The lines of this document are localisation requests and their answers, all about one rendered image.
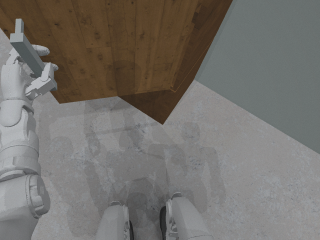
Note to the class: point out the robot left forearm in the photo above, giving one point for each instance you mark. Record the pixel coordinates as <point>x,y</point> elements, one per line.
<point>19,143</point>

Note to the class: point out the left robot upper arm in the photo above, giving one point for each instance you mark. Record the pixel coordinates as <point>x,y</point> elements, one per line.
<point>23,200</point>

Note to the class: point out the robot left shin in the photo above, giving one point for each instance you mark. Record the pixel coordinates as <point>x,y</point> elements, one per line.
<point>126,234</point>

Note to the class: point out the robot left hand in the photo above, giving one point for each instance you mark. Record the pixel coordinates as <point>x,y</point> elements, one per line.
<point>15,80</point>

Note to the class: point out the cupboard door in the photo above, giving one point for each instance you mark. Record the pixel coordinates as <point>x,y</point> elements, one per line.
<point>104,48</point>

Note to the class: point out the handle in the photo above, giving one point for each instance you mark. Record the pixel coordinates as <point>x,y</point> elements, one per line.
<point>24,48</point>

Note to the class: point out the robot left thigh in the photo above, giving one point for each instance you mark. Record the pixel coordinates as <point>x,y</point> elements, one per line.
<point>114,222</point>

